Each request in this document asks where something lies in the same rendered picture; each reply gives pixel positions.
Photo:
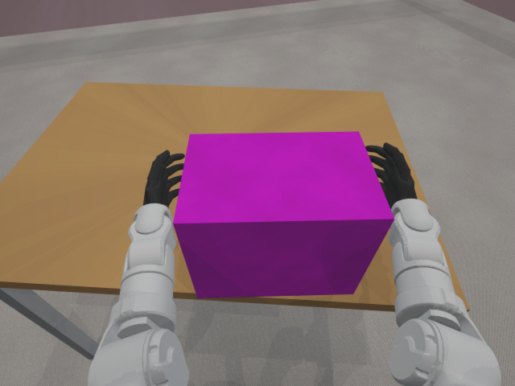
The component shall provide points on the carton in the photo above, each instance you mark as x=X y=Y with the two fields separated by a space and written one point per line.
x=279 y=214

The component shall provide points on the table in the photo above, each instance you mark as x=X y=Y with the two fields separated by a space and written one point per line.
x=66 y=207

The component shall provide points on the left robot upper arm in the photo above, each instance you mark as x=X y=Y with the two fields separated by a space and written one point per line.
x=151 y=358

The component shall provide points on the right robot upper arm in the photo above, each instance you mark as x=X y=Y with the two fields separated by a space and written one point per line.
x=427 y=353

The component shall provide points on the robot left forearm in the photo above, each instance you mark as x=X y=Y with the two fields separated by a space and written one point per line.
x=148 y=277

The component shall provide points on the right robot hand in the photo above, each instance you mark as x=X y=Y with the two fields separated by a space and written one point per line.
x=397 y=183

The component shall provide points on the left robot hand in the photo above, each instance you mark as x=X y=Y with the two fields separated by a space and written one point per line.
x=158 y=184

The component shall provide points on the robot right forearm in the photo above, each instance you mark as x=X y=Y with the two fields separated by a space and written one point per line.
x=420 y=271

